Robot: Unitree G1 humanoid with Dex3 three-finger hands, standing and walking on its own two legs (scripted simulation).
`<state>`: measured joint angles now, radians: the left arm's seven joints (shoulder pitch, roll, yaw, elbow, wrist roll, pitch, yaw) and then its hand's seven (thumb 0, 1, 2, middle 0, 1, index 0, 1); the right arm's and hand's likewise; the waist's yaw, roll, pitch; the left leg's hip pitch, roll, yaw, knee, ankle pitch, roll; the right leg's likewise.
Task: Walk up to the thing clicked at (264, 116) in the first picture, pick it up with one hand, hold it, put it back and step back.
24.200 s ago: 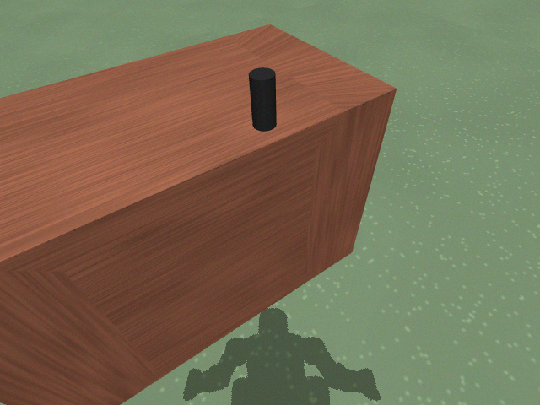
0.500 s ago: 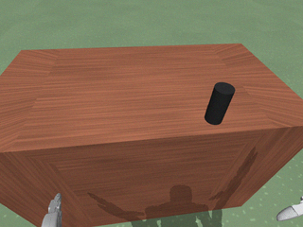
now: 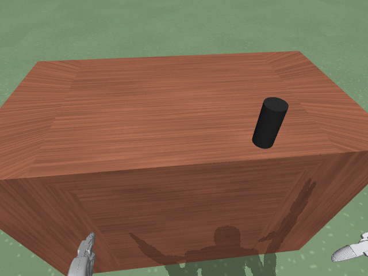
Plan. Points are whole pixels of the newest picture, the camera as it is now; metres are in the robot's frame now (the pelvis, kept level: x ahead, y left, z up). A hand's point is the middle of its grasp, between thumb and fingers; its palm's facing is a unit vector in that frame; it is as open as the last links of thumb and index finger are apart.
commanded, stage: home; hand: right
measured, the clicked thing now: (268, 124) +0.45 -0.22 +0.09
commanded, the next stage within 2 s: none
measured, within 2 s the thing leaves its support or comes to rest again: neither
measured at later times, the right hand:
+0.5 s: hand (274, 259) +0.18 -0.18 -0.07, palm faces +0.10 +0.97 -0.20, open 17.6 cm
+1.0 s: hand (264, 251) +0.21 -0.18 -0.10, palm faces +0.07 +0.97 -0.22, open 17.6 cm
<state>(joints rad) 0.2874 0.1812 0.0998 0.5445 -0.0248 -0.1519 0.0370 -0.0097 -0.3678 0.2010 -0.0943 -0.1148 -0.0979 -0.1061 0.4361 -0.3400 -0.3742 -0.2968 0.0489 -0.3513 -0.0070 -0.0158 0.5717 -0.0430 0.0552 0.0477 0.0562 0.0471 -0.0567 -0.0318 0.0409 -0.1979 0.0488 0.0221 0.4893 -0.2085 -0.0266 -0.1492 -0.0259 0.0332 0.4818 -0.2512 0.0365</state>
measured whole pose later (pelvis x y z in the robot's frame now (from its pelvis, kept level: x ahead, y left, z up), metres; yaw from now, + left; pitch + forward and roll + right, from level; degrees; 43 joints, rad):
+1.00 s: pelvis +0.03 -0.01 +0.00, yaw +2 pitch +0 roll +0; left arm 0.22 0.20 0.01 0.69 0.00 -0.05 0.03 0.01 0.90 0.90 -0.21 -0.30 -0.20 -0.29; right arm 0.24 -0.16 -0.01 0.56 0.00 -0.11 -0.10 -0.01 0.56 -0.05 0.05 0.04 0.05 0.04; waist 0.00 0.00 0.02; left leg -0.28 0.04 -0.01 0.53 -0.26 -0.04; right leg -0.23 -0.04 0.00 0.54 -0.32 0.03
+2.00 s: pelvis +0.00 -0.01 +0.01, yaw +2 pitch -3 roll -1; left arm 0.18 0.36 0.00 1.12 0.01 0.00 -0.01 0.01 0.90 0.90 -0.21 -0.30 -0.21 -0.29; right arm 0.16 -0.37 0.04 1.10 -0.01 -0.01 0.01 -0.01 0.58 -0.03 0.05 0.04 0.05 0.04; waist 0.01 0.01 0.04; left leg -0.20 0.05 -0.02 0.41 -0.16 -0.04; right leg -0.13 -0.02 -0.02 0.39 -0.21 0.02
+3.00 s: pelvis +0.03 +0.00 +0.01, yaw +2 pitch -3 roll +0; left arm 0.12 0.35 0.01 1.13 0.01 0.00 0.00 0.01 0.91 0.90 -0.21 -0.30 -0.21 -0.30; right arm 0.12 -0.36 0.02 1.12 -0.01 -0.01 0.00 -0.01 0.38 -0.23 0.13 0.17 0.13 0.17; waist 0.01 0.00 0.05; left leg -0.15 0.04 -0.01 0.36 -0.17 -0.03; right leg -0.07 -0.04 0.00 0.33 -0.21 0.04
